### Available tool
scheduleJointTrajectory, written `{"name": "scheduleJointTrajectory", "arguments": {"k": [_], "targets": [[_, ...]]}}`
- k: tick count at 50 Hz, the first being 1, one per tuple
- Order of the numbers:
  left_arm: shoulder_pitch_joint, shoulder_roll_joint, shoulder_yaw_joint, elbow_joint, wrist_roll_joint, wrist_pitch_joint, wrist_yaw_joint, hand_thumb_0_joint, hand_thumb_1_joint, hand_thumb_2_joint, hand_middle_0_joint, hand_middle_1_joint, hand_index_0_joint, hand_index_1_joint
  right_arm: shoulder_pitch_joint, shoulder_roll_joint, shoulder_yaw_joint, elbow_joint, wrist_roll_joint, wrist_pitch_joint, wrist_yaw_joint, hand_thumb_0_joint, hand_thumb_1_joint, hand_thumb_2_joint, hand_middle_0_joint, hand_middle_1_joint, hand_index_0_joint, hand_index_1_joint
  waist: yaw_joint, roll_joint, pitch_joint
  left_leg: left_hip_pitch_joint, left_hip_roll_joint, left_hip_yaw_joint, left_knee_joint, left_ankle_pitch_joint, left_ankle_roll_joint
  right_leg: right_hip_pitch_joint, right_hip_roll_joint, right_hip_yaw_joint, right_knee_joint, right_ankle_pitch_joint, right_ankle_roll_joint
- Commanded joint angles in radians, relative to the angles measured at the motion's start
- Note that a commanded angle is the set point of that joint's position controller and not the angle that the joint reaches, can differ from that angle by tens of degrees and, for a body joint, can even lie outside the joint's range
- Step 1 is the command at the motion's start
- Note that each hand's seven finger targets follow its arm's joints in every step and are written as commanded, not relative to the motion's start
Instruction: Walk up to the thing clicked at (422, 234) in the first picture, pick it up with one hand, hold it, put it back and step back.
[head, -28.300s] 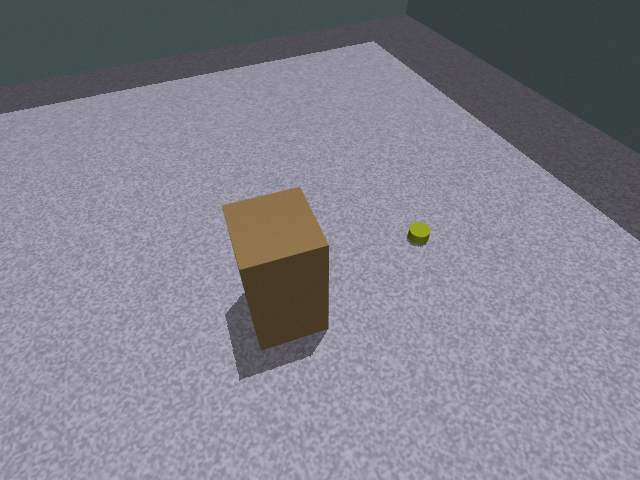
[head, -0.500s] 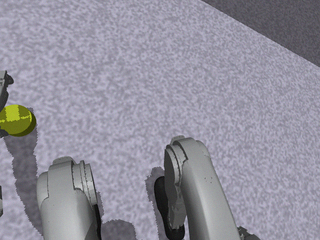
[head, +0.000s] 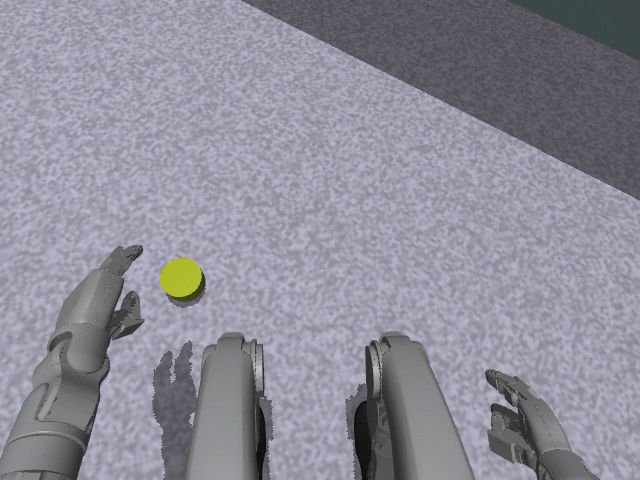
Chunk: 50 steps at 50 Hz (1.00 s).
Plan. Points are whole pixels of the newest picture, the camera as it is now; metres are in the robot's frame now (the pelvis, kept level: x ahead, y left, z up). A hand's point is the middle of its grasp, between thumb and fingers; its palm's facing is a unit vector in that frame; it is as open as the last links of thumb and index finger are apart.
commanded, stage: home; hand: left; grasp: from above
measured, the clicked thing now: (183, 280) +0.48 +0.29 -0.45
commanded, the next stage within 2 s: none
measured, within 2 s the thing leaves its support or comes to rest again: neither
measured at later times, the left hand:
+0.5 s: hand (71, 362) +0.25 +0.21 +0.11, palm faces +0.13 -0.96 -0.24, open 7.4 cm
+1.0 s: hand (3, 406) +0.22 +0.20 +0.19, palm faces +0.15 -0.97 -0.20, open 7.4 cm
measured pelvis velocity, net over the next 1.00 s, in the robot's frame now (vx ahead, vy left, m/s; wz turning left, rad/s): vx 0.08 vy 0.00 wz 0.10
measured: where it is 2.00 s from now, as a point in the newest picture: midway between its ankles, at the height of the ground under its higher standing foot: (312, 479)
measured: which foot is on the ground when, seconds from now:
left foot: down 0.00-1.00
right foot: down 0.00-1.00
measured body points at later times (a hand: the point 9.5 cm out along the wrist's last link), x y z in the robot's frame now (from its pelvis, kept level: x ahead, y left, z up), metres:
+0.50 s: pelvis +0.06 +0.00 +0.18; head +0.13 +0.03 +0.63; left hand +0.24 +0.26 +0.13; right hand +0.24 -0.22 +0.10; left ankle +0.08 +0.12 -0.44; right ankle +0.09 -0.13 -0.44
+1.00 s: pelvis +0.08 +0.00 +0.24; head +0.10 +0.01 +0.69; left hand +0.21 +0.25 +0.21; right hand +0.28 -0.22 +0.18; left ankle +0.08 +0.12 -0.44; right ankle +0.08 -0.13 -0.44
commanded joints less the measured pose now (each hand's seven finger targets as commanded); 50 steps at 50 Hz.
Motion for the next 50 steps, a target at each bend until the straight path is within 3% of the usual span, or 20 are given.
{"name": "scheduleJointTrajectory", "arguments": {"k": [1, 5, 7, 8, 10, 12, 15, 20, 22, 27, 33, 43, 50], "targets": [[-0.076, 0.145, 0.076, -0.316, -0.103, 0.019, 0.035, 0.000, 0.899, 0.903, -0.201, -0.301, -0.200, -0.302, 0.046, -0.143, -0.053, -0.122, 0.020, -0.050, -0.051, 0.000, -0.899, -0.900, 0.200, 0.300, 0.200, 0.300, -0.010, 0.139, -0.500, 0.555, -0.006, -0.003, -0.390, 0.010, 0.023, 0.339, 0.023, -0.004, -0.330, 0.093, -0.053], [0.051, 0.078, 0.053, -0.398, -0.224, 0.089, 0.037, 0.000, 0.900, 0.900, -0.200, -0.299, -0.200, -0.299, 0.023, -0.125, -0.043, -0.151, 0.026, -0.069, -0.082, 0.000, -0.899, -0.900, 0.200, 0.300, 0.200, 0.300, -0.030, 0.111, -0.435, 0.626, -0.011, 0.000, -0.481, 0.004, 0.025, 0.439, 0.020, 0.006, -0.446, 0.082, -0.047], [0.110, 0.079, 0.070, -0.440, -0.283, 0.125, 0.041, 0.000, 0.900, 0.900, -0.200, -0.299, -0.200, -0.299, 0.016, -0.117, -0.038, -0.166, 0.027, -0.079, -0.097, 0.000, -0.899, -0.900, 0.200, 0.300, 0.200, 0.300, -0.020, 0.088, -0.441, 0.678, -0.014, 0.009, -0.518, 0.017, 0.028, 0.517, 0.020, 0.018, -0.509, 0.087, -0.044], [0.127, 0.053, 0.050, -0.455, -0.302, 0.142, 0.040, 0.000, 0.900, 0.900, -0.200, -0.299, -0.200, -0.299, 0.014, -0.112, -0.034, -0.166, 0.028, -0.085, -0.104, 0.000, -0.900, -0.900, 0.200, 0.300, 0.200, 0.300, -0.036, 0.096, -0.414, 0.695, -0.015, 0.008, -0.547, 0.020, 0.027, 0.534, 0.018, 0.018, -0.530, 0.088, -0.043], [0.189, 0.053, 0.077, -0.486, -0.342, 0.174, 0.047, 0.000, 0.900, 0.900, -0.200, -0.300, -0.200, -0.300, 0.018, -0.102, -0.026, -0.181, 0.033, -0.093, -0.119, 0.000, -0.900, -0.900, 0.200, 0.300, 0.200, 0.300, -0.023, 0.086, -0.397, 0.742, -0.017, 0.007, -0.594, 0.029, 0.027, 0.596, 0.017, 0.023, -0.585, 0.096, -0.042], [0.241, 0.007, 0.055, -0.506, -0.373, 0.204, 0.053, 0.000, 0.900, 0.900, -0.200, -0.300, -0.200, -0.300, 0.034, -0.085, -0.013, -0.178, 0.035, -0.103, -0.134, 0.000, -0.900, -0.900, 0.200, 0.300, 0.200, 0.300, -0.038, 0.084, -0.370, 0.791, -0.018, 0.008, -0.645, 0.061, 0.025, 0.659, 0.017, 0.025, -0.638, 0.124, -0.042], [0.300, -0.012, 0.077, -0.549, -0.417, 0.242, 0.066, 0.000, 0.900, 0.900, -0.200, -0.300, -0.200, -0.300, 0.057, -0.072, 0.004, -0.186, 0.038, -0.119, -0.163, 0.000, -0.900, -0.900, 0.200, 0.299, 0.200, 0.299, -0.024, 0.093, -0.347, 0.888, -0.016, -0.001, -0.722, 0.109, 0.020, 0.738, 0.016, 0.023, -0.707, 0.167, -0.043], [0.426, -0.080, 0.061, -0.594, -0.472, 0.288, 0.067, 0.000, 0.900, 0.900, -0.200, -0.300, -0.200, -0.300, 0.103, -0.055, 0.024, -0.193, 0.033, -0.151, -0.211, 0.000, -0.901, -0.899, 0.200, 0.299, 0.200, 0.299, -0.033, 0.082, -0.298, 1.035, -0.014, 0.004, -0.829, 0.287, 0.014, 0.890, 0.020, 0.007, -0.809, 0.312, -0.040], [0.475, -0.092, 0.066, -0.625, -0.490, 0.302, 0.064, 0.000, 0.900, 0.900, -0.200, -0.300, -0.200, -0.300, 0.119, -0.050, 0.028, -0.203, 0.028, -0.165, -0.226, 0.000, -0.901, -0.899, 0.200, 0.299, 0.200, 0.299, -0.027, 0.086, -0.268, 1.071, -0.019, 0.014, -0.876, 0.304, 0.014, 0.953, 0.017, 0.005, -0.864, 0.332, -0.037], [0.601, -0.121, 0.052, -0.711, -0.504, 0.332, 0.059, 0.000, 0.900, 0.900, -0.200, -0.301, -0.200, -0.301, 0.153, -0.037, 0.032, -0.230, 0.021, -0.188, -0.251, 0.000, -0.901, -0.899, 0.199, 0.299, 0.199, 0.299, -0.017, 0.082, -0.187, 1.174, -0.023, 0.025, -0.985, 0.356, 0.013, 1.080, 0.019, -0.007, -0.985, 0.381, -0.032], [0.713, -0.147, 0.027, -0.772, -0.494, 0.356, 0.043, 0.000, 0.900, 0.900, -0.200, -0.301, -0.200, -0.301, 0.158, -0.033, 0.026, -0.252, 0.012, -0.210, -0.262, 0.000, -0.902, -0.899, 0.199, 0.299, 0.199, 0.299, -0.007, 0.065, -0.095, 1.237, -0.024, 0.026, -1.064, 0.392, 0.010, 1.140, 0.026, -0.021, -1.059, 0.398, -0.032], [0.690, -0.147, 0.017, -0.775, -0.482, 0.347, 0.005, 0.000, 0.900, 0.900, -0.200, -0.301, -0.200, -0.300, 0.161, -0.054, 0.009, -0.241, -0.004, -0.245, -0.258, 0.000, -0.901, -0.899, 0.200, 0.299, 0.200, 0.299, -0.016, 0.032, -0.048, 1.289, -0.027, 0.036, -1.090, 0.433, 0.011, 1.170, 0.022, -0.026, -1.086, 0.424, -0.026], [0.673, -0.131, 0.034, -0.782, -0.480, 0.335, 0.002, 0.000, 0.900, 0.900, -0.200, -0.300, -0.200, -0.300, 0.139, -0.054, 0.013, -0.234, -0.010, -0.258, -0.256, 0.000, -0.901, -0.899, 0.200, 0.299, 0.200, 0.299, -0.006, 0.029, -0.049, 1.287, -0.039, 0.055, -1.086, 0.382, 0.016, 1.196, 0.010, -0.009, -1.116, 0.400, -0.016]]}}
